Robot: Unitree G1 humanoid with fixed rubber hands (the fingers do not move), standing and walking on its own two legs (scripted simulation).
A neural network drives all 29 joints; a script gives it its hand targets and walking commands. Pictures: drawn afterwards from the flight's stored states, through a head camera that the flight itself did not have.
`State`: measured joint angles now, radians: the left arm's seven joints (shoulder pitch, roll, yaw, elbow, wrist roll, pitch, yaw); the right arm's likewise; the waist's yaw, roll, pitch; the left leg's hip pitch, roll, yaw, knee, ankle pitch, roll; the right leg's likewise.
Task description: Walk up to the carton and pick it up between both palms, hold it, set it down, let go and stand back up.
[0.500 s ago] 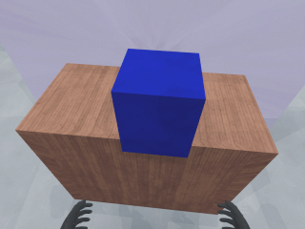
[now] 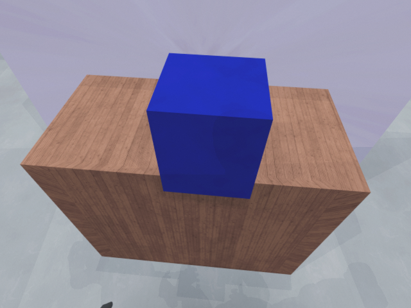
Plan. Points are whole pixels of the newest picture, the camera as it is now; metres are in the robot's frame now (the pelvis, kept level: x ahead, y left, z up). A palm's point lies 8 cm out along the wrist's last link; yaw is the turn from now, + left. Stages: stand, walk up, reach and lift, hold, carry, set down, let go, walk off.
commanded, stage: stand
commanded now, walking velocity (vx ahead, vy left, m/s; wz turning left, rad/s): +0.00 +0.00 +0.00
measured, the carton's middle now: (211, 128) +0.48 -0.01 +0.08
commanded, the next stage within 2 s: walk up in 1.34 s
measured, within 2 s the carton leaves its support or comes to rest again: neither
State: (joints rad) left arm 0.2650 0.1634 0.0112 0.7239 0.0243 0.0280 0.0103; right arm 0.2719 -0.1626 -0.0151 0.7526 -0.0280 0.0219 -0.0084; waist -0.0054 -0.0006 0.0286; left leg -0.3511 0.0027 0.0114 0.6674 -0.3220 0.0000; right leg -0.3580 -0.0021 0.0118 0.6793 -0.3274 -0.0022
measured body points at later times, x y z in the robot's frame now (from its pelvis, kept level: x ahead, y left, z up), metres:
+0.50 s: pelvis +0.02 +0.00 +0.01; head +0.03 +0.00 +0.46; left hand +0.09 +0.22 -0.13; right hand +0.09 -0.22 -0.13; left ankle +0.02 +0.12 -0.72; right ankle +0.02 -0.12 -0.72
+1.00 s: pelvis +0.03 +0.01 +0.02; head +0.04 +0.01 +0.47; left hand +0.05 +0.23 -0.14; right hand +0.05 -0.20 -0.14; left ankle +0.02 +0.12 -0.72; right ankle +0.02 -0.12 -0.72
